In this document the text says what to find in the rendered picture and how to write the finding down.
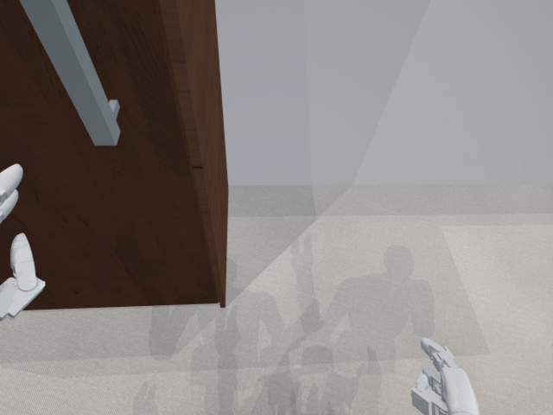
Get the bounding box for robot right hand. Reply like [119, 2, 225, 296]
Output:
[411, 337, 480, 415]

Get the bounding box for robot left hand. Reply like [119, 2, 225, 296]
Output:
[0, 164, 45, 322]

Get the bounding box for handle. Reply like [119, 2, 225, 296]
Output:
[20, 0, 120, 146]

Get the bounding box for wardrobe door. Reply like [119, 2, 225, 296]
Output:
[0, 0, 219, 310]

